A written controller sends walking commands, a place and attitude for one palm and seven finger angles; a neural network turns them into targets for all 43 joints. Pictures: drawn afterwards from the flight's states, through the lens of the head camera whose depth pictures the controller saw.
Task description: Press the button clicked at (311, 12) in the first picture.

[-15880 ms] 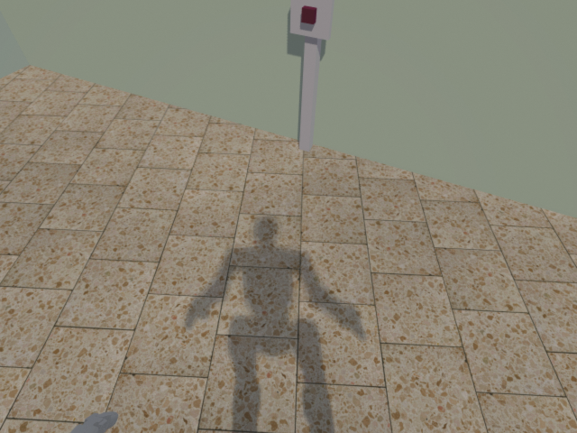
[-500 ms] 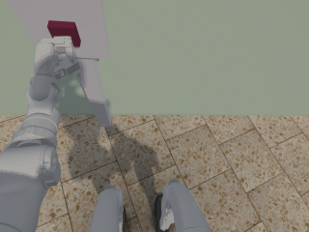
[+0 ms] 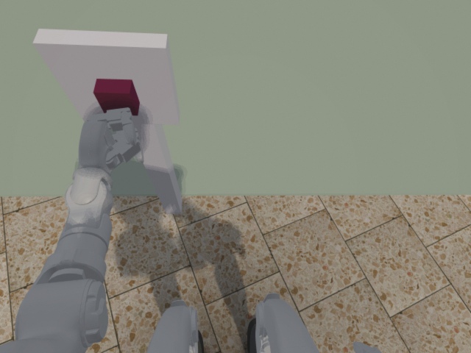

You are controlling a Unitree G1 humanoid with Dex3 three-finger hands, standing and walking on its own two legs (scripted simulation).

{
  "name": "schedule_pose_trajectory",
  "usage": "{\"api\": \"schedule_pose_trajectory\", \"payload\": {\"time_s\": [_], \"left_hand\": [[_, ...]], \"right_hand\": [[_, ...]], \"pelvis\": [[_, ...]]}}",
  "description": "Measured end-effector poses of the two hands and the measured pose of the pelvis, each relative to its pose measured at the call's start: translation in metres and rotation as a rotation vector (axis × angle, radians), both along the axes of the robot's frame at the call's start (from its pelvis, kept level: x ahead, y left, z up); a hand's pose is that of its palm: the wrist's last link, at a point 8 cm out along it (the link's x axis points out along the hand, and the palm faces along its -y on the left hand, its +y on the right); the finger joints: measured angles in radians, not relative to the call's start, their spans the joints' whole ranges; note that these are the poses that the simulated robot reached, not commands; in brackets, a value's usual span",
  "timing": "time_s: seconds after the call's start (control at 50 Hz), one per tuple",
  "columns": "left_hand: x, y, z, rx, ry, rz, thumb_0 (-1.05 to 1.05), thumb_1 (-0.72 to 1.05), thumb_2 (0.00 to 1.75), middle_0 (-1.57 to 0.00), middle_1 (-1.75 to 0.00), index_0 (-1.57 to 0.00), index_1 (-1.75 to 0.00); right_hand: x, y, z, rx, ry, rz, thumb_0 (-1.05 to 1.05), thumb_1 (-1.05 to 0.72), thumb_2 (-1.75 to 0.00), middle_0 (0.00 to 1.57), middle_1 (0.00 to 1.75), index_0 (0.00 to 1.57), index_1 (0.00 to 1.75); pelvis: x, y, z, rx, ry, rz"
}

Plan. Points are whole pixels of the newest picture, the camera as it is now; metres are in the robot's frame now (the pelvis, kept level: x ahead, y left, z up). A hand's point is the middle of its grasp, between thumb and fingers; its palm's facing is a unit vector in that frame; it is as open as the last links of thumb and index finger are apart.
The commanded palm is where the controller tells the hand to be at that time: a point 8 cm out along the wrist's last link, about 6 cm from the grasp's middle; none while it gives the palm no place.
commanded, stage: pull the fist back off the button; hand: left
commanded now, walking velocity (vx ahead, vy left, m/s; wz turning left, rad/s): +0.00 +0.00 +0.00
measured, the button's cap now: (118, 96) +0.53 +0.18 +0.06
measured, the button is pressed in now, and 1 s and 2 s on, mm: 0 0 0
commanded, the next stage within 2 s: draw the hand back to the body in 0.44 s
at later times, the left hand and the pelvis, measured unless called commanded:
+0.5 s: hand (136, 185) +0.38 +0.15 +0.02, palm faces -0.05 -1.00 -0.03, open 3.1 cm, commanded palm +0.37 +0.20 +0.03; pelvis +0.02 -0.01 +0.01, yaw +2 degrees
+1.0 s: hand (89, 208) +0.31 +0.17 +0.12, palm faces -0.01 -1.00 -0.05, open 3.1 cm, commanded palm +0.28 +0.23 +0.13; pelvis +0.02 -0.02 +0.06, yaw +2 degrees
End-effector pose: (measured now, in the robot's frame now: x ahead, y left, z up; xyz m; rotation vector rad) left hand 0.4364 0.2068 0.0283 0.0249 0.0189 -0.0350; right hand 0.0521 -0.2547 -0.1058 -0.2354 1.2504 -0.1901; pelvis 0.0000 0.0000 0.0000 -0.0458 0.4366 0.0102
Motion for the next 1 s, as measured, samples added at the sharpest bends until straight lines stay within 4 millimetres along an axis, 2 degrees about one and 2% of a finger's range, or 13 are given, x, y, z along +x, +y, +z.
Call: {"api": "schedule_pose_trajectory", "payload": {"time_s": [0.12,0.26,0.38,0.44,0.52,0.58,0.64,0.78,0.88,0.94,1.0], "left_hand": [[-0.016,0.004,-0.006,-0.003,0.008,0.018,0.01,0.89,0.9,-1.3,-1.5,-1.31,-1.5],[-0.051,0.007,0.0,0.005,-0.006,0.003,0.01,0.9,0.9,-1.3,-1.5,-1.3,-1.5],[-0.073,0.002,-0.001,-0.004,0.008,-0.003,0.01,0.9,0.9,-1.3,-1.5,-1.3,-1.5],[-0.078,-0.003,-0.001,-0.002,0.0,-0.012,0.01,0.9,0.9,-1.3,-1.5,-1.3,-1.5],[-0.074,-0.006,-0.003,0.011,-0.015,-0.008,0.01,0.9,0.9,-1.3,-1.5,-1.3,-1.5],[-0.068,-0.004,-0.003,0.018,-0.019,0.003,0.01,0.9,0.9,-1.3,-1.5,-1.3,-1.5],[-0.069,-0.001,0.009,0.029,-0.028,0.006,0.01,0.9,0.9,-1.3,-1.5,-1.3,-1.5],[-0.103,0.005,0.065,0.045,-0.034,0.005,0.01,0.9,0.9,-1.3,-1.5,-1.3,-1.5],[-0.126,0.014,0.075,0.029,0.004,0.037,0.01,0.9,0.9,-1.3,-1.5,-1.3,-1.5],[-0.137,0.017,0.078,0.024,0.011,0.038,0.01,0.9,0.9,-1.3,-1.5,-1.3,-1.5],[-0.147,0.018,0.09,0.027,-0.014,0.022,0.01,0.9,0.9,-1.3,-1.5,-1.3,-1.5]], "right_hand": [[0.038,0.001,0.007,0.012,-0.06,0.011,0.01,-0.91,-0.89,0.2,0.3,0.2,0.3],[0.081,0.004,0.013,0.03,-0.127,0.05,0.01,-0.91,-0.89,0.2,0.3,0.2,0.3],[0.111,0.005,0.015,0.032,-0.191,0.095,0.01,-0.91,-0.89,0.2,0.3,0.2,0.3],[0.12,0.005,0.015,0.028,-0.221,0.115,0.01,-0.91,-0.89,0.2,0.3,0.2,0.3],[0.123,0.003,0.011,0.02,-0.244,0.128,0.01,-0.91,-0.89,0.2,0.3,0.2,0.3],[0.118,0.001,0.007,0.019,-0.248,0.12,0.01,-0.91,-0.89,0.2,0.3,0.2,0.3],[0.108,-0.001,0.008,0.029,-0.244,0.091,0.01,-0.91,-0.89,0.2,0.3,0.2,0.3],[0.088,0.001,0.032,0.073,-0.249,0.038,0.01,-0.91,-0.89,0.2,0.3,0.2,0.3],[0.091,-0.005,0.053,0.055,-0.295,0.055,0.01,-0.91,-0.89,0.2,0.3,0.2,0.3],[0.1,-0.011,0.065,0.029,-0.34,0.064,0.01,-0.91,-0.89,0.2,0.3,0.2,0.3],[0.112,-0.014,0.078,0.01,-0.397,0.072,0.01,-0.91,-0.89,0.2,0.3,0.2,0.3]], "pelvis": [[0.016,-0.001,0.006,0.007,-0.005,-0.008],[0.03,-0.002,0.013,0.008,-0.018,-0.001],[0.031,-0.005,0.013,0.01,-0.029,0.014],[0.029,-0.007,0.011,0.011,-0.033,0.02],[0.023,-0.011,0.005,0.013,-0.036,0.024],[0.018,-0.014,0.002,0.015,-0.038,0.022],[0.016,-0.015,0.004,0.017,-0.051,0.016],[0.023,-0.018,0.033,0.029,-0.123,0.009],[0.024,-0.021,0.046,0.033,-0.173,0.021],[0.023,-0.022,0.05,0.03,-0.2,0.026],[0.024,-0.022,0.055,0.028,-0.225,0.027]]}}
